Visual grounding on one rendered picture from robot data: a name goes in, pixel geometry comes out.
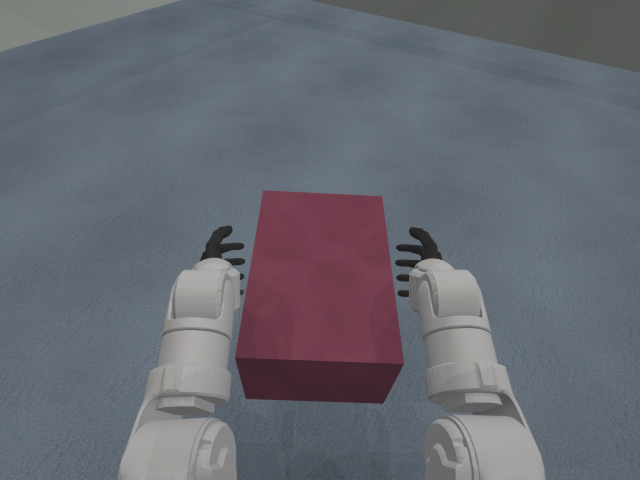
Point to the left robot forearm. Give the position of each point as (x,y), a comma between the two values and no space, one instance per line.
(191,377)

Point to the right robot hand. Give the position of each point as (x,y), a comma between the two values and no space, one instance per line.
(427,251)

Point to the right robot upper arm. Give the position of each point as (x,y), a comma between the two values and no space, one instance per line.
(480,447)

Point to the carton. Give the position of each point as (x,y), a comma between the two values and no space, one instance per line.
(320,320)

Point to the right robot forearm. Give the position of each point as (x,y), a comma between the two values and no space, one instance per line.
(464,374)

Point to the left robot upper arm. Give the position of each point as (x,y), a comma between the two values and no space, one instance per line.
(181,449)

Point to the left robot hand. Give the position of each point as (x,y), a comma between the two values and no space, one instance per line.
(214,249)

